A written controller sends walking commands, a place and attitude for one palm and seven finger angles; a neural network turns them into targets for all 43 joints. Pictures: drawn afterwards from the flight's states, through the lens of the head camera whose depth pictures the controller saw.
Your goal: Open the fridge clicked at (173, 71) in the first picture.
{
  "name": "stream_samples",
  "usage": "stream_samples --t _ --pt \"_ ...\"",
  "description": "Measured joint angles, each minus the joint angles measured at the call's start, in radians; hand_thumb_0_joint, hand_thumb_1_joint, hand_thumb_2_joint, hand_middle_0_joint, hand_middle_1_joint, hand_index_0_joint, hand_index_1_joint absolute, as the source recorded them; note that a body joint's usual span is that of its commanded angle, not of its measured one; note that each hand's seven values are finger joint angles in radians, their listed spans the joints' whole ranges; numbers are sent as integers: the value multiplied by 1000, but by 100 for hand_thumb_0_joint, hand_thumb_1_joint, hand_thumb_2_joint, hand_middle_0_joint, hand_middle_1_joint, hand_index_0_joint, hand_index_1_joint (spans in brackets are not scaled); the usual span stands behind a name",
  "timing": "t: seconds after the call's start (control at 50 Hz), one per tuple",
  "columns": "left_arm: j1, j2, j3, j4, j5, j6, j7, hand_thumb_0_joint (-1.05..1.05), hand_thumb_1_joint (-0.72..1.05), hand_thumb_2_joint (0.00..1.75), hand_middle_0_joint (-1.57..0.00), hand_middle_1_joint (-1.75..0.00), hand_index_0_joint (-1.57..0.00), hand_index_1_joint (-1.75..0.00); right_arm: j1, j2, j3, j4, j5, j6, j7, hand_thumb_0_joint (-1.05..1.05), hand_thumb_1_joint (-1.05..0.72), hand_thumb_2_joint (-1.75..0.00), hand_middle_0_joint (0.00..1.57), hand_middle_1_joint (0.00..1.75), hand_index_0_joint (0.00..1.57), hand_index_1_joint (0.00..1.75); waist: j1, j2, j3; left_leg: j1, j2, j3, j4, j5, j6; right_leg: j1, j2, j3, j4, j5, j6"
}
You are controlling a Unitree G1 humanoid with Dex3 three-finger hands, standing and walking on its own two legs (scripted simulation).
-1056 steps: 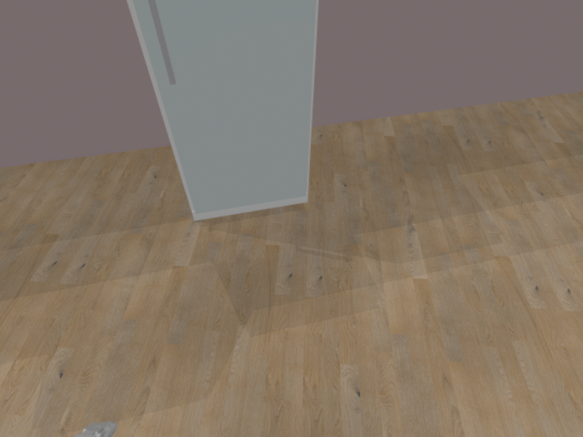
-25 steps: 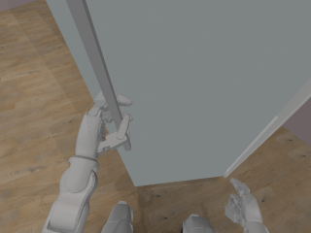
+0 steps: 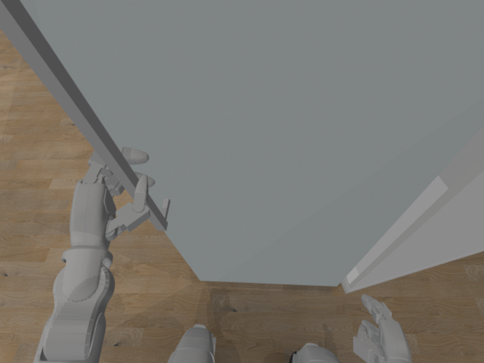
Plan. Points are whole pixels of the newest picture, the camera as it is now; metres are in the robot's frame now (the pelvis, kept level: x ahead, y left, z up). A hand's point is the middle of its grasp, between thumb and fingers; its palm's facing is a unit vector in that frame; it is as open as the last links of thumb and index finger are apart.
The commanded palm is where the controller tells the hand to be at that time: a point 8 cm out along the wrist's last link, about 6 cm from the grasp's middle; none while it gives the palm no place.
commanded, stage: stop walking and hold the door back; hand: left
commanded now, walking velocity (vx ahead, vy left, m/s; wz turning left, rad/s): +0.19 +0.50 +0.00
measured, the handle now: (117, 145) +0.36 +0.18 +0.18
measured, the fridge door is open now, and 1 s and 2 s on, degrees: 72 68 70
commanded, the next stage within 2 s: loosen the grip on the handle in 1.40 s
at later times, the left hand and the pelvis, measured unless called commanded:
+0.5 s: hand (137, 202) +0.30 +0.16 +0.13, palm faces +0.28 -0.92 -0.26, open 5.9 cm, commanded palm +0.28 +0.23 +0.12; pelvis -0.09 -0.08 +0.03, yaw +6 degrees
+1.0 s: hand (140, 178) +0.34 +0.16 +0.13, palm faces +0.31 -0.94 -0.16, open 5.9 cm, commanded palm +0.28 +0.23 +0.12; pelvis -0.11 -0.09 +0.01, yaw +4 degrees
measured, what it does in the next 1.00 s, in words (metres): walks backwards: left foot, then right foot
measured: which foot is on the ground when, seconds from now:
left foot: up 0.00-0.54, down 0.56-0.80, up 0.82-1.00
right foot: down 0.00-0.54, up 0.56-0.78, down 0.80-1.00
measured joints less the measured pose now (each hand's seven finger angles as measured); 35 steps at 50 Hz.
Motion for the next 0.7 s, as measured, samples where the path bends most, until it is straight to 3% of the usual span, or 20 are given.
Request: stream_samples --t 0.06,0.1,0.18,0.32,0.44,0.52,0.54,0.56,0.58,0.62,0.66,0.7 --pt "-31 17 5 96 -5 -20 9 -2 70 82 -44 -138 -30 -139 -22 -36 -13 19 -10 17 -26 2 -91 -90 21 30 20 30 -3 -21 -10 -75 -96 105 320 -20 5 9 -38 -25 -8 3 -27" --pt "-73 36 2 190 -8 -36 11 -3 68 82 -44 -138 -32 -139 -31 -56 -11 23 -12 33 -39 2 -91 -90 20 30 20 30 -7 -30 -25 -71 -136 157 364 16 5 27 -53 -51 -37 20 -38" --pt "-195 60 -2 383 -19 -40 12 -4 65 81 -44 -138 -38 -140 -36 -80 4 10 -11 56 -47 2 -91 -90 20 30 20 30 0 -54 -64 3 -173 195 243 73 16 48 -63 -94 -97 59 -62" --pt "-433 72 17 698 -17 -72 4 0 64 82 -45 -139 -43 -140 -36 -102 17 -14 -7 69 -16 1 -91 -90 20 30 20 30 7 -99 -102 100 -176 174 58 98 35 46 -53 -135 -221 160 -85" --pt "-601 111 51 938 6 -124 -18 -1 61 80 -45 -140 -45 -140 -3 -97 17 6 -1 68 -4 1 -91 -90 20 30 20 30 -3 -130 -108 193 -176 233 -155 17 58 37 -38 -126 -332 236 -68" --pt "-696 150 76 1064 23 -147 -27 -2 59 80 -45 -140 -45 -140 42 -89 20 29 5 65 2 1 -91 -90 20 30 20 30 -20 -136 -104 303 -186 293 -390 -15 94 20 -4 -113 -364 214 -47" --pt "-717 163 81 1088 24 -151 -31 -2 59 80 -45 -140 -45 -140 60 -97 22 23 5 61 2 1 -91 -90 21 30 20 30 -29 -116 -104 345 -177 288 -485 -19 119 -6 15 -116 -323 170 -15" --pt "-743 178 88 1112 20 -156 -36 -2 60 80 -45 -140 -45 -140 74 -104 19 16 0 54 -1 1 -91 -90 21 30 20 30 -43 -90 -96 356 -162 265 -544 30 154 -69 31 -109 -194 66 23" --pt "-773 187 100 1138 20 -155 -43 -2 60 80 -45 -140 -45 -140 91 -104 12 14 -5 46 -6 1 -91 -90 21 30 20 30 -60 -77 -76 337 -151 257 -537 155 169 -142 40 -59 23 -31 19" --pt "-815 187 132 1186 35 -153 -55 -1 61 79 -45 -140 -45 -140 134 -92 0 38 0 47 -8 1 -91 -90 20 30 20 30 -83 -66 -54 317 -143 240 -497 238 157 -230 46 23 379 -88 3" --pt "-849 183 138 1255 36 -158 -64 -2 61 78 -45 -140 -45 -140 189 -83 6 78 11 64 -17 1 -91 -90 20 30 20 30 -88 -47 -68 302 -132 217 -485 222 137 -240 36 51 480 -94 2" --pt "-886 181 130 1306 32 -147 -76 -3 61 79 -45 -140 -45 -140 241 -70 21 117 19 73 -33 1 -91 -90 20 30 20 30 -70 -36 -79 293 -114 205 -478 211 110 -189 20 55 390 -99 6"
